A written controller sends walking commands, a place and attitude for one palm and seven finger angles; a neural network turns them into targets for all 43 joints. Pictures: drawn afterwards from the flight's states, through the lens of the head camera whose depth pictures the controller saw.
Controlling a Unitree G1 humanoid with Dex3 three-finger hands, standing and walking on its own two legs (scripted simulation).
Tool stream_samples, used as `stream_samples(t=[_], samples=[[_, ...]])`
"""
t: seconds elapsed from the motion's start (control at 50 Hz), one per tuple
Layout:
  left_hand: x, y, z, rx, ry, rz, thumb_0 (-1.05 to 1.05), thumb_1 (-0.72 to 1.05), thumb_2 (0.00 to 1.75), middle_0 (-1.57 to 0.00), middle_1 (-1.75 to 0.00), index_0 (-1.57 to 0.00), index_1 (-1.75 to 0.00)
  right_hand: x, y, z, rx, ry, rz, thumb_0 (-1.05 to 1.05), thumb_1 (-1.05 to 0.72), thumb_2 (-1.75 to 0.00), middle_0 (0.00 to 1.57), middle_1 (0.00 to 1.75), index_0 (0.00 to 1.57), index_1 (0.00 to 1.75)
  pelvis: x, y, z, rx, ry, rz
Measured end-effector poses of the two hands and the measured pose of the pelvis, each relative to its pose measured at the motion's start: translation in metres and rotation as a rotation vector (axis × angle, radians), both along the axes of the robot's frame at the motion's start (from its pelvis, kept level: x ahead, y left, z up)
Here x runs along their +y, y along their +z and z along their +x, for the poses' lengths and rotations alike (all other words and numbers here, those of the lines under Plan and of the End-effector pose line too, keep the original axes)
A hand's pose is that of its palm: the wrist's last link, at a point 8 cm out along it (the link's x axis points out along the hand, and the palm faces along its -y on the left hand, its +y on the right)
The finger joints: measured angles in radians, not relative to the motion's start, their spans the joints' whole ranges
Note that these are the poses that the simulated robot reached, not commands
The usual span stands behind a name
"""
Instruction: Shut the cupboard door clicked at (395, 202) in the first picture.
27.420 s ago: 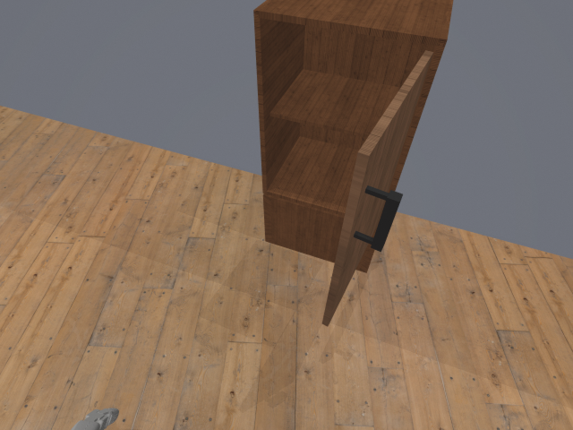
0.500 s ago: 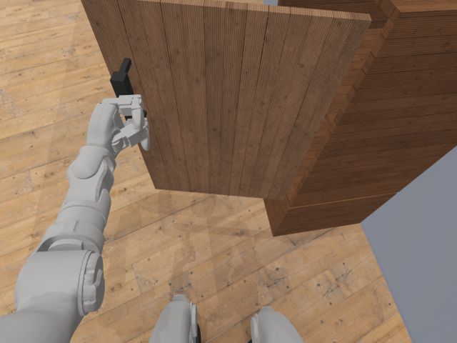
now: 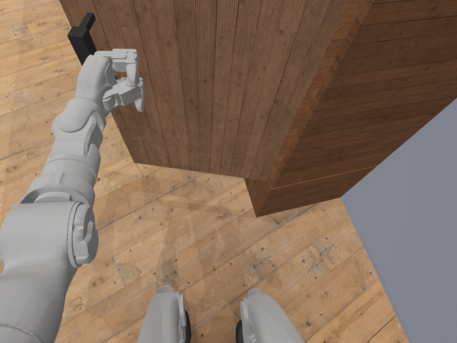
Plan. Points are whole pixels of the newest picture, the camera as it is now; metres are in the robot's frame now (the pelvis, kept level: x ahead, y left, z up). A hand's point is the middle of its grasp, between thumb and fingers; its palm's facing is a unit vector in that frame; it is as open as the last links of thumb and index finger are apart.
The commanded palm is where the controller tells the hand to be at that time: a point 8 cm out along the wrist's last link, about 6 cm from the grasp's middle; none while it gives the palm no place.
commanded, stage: push the door shut along its arc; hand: left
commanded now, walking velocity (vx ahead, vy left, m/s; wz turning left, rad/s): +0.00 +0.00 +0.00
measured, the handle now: (98, 61) +0.59 +0.18 +0.09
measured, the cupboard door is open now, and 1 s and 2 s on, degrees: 69 58 55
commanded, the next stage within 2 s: pull the fist back off the door in 0.82 s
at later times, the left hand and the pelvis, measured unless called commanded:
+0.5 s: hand (149, 67) +0.57 +0.09 +0.09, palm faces -0.35 -0.94 -0.02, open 3.1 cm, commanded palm +0.59 +0.12 +0.10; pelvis +0.01 +0.00 -0.01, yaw -2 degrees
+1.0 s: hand (162, 52) +0.60 +0.07 +0.10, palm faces -0.28 -0.96 +0.06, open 3.4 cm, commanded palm +0.61 +0.07 +0.10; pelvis +0.00 +0.01 -0.03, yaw -2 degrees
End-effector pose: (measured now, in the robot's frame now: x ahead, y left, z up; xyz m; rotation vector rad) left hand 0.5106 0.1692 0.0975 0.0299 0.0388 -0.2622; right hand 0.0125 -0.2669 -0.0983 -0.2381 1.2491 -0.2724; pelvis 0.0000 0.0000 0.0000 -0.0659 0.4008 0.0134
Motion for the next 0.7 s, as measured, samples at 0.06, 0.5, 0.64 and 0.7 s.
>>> stream_samples(t=[0.06,0.5,0.64,0.7], samples=[[-0.005,-0.001,0.011,0.015,-0.005,-0.013,0.01,0.9,0.9,-1.3,-1.5,-1.3,-1.5,-0.001,-0.001,-0.006,0.005,-0.016,-0.003,0.01,-0.91,-0.9,0.2,0.3,0.2,0.3,-0.001,-0.003,0.001,0.01,-0.007,-0.001],[-0.017,0.0,0.057,0.04,-0.093,0.011,0.01,0.89,0.94,-1.3,-1.5,-1.3,-1.5,0.004,-0.006,-0.034,0.116,-0.07,-0.014,0.01,-0.91,-0.9,0.2,0.3,0.2,0.3,-0.003,-0.013,0.009,0.077,-0.02,-0.011],[-0.022,0.002,0.063,0.04,-0.119,0.008,0.04,0.93,0.97,-1.3,-1.5,-1.3,-1.5,0.0,-0.004,-0.029,0.114,-0.046,-0.042,0.01,-0.91,-0.9,0.2,0.3,0.2,0.3,0.0,-0.016,0.008,0.089,-0.012,-0.019],[-0.024,0.002,0.067,0.042,-0.127,0.007,0.04,0.94,0.98,-1.3,-1.5,-1.3,-1.5,0.0,-0.004,-0.028,0.111,-0.04,-0.055,0.01,-0.91,-0.9,0.2,0.3,0.2,0.3,0.001,-0.018,0.007,0.094,-0.01,-0.023]])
